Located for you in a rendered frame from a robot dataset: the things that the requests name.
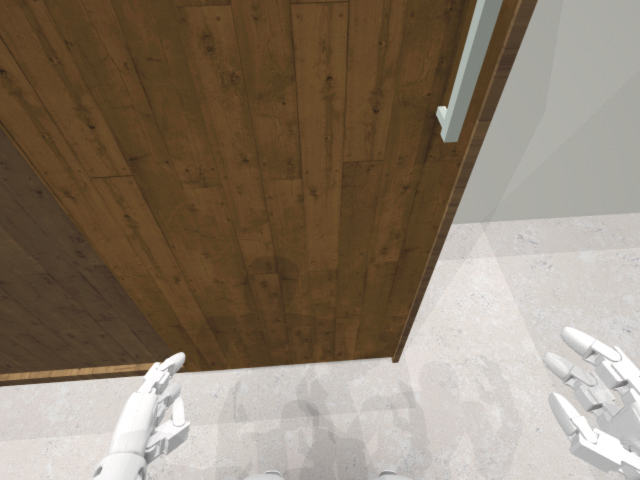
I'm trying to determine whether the wardrobe door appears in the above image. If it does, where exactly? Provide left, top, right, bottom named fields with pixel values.
left=0, top=128, right=174, bottom=374
left=0, top=0, right=518, bottom=373

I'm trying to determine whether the robot right shin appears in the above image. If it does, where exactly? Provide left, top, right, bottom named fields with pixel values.
left=377, top=470, right=397, bottom=478

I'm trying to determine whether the robot left hand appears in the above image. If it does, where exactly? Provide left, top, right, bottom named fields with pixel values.
left=108, top=352, right=190, bottom=464

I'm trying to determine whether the handle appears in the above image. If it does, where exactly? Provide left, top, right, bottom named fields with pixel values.
left=436, top=0, right=503, bottom=143

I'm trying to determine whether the robot right hand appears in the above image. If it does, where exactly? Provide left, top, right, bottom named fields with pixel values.
left=543, top=327, right=640, bottom=480

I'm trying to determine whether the left robot forearm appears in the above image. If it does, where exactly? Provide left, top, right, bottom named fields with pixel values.
left=92, top=452, right=147, bottom=480

